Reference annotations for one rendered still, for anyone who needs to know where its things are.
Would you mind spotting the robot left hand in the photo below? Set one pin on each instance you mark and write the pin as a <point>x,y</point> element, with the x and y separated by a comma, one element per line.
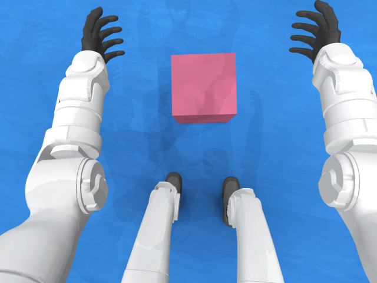
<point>93,37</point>

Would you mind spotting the robot right upper arm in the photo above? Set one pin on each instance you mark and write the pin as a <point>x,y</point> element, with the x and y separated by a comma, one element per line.
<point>349,184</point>

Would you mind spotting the robot right hand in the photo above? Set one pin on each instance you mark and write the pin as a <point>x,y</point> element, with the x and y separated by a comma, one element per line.
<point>325,33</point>

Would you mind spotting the robot left forearm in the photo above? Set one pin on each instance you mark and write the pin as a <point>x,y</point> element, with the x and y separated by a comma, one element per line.
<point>78,112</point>

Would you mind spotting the right robot foot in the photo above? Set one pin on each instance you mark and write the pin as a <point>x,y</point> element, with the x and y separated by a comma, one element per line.
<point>230,185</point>

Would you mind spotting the carton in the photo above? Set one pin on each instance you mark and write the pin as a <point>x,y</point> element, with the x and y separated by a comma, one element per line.
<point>203,88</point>

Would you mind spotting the robot right forearm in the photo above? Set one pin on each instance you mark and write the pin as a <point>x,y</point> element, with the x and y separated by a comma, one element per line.
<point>348,99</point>

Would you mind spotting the robot left shin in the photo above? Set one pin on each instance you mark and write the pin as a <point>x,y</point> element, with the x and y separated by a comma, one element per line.
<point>165,185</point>

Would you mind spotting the robot left upper arm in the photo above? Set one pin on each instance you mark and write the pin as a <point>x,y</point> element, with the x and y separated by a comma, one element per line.
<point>61,194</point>

